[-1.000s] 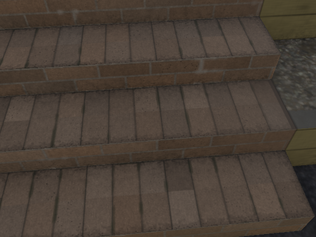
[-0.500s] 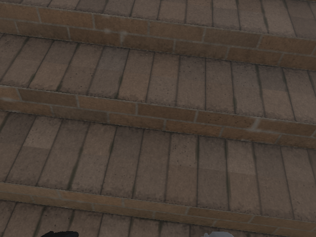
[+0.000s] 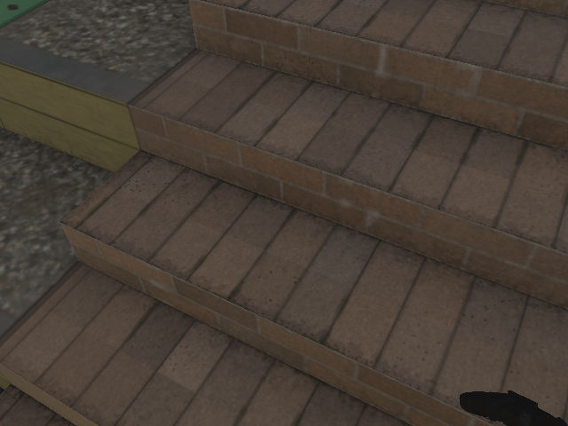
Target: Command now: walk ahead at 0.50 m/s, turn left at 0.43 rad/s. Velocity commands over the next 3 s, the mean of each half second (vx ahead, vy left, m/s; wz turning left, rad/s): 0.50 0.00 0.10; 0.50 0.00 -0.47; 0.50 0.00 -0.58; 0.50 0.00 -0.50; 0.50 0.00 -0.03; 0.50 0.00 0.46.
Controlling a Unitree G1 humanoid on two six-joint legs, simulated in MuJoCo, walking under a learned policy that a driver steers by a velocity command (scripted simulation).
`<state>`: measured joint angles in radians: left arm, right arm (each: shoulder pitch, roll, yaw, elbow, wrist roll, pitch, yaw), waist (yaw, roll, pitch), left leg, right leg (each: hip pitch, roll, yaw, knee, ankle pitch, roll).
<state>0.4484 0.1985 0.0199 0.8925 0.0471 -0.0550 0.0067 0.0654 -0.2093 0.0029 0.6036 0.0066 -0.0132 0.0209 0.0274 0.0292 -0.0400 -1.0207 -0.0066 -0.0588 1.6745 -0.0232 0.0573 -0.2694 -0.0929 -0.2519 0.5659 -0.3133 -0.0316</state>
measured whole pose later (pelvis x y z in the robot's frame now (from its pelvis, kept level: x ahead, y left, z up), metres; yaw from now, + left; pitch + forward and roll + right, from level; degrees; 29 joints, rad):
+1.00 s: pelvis +0.60 +0.01 +0.22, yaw -15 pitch +1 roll +0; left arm 0.22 0.25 0.03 0.75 0.02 -0.02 -0.02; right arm 0.23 -0.24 -0.02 0.85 0.00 -0.08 0.02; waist 0.02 -0.01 -0.05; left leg -0.37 0.07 -0.06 1.38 -0.14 0.03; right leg -0.68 0.08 -0.14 1.11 -0.46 -0.16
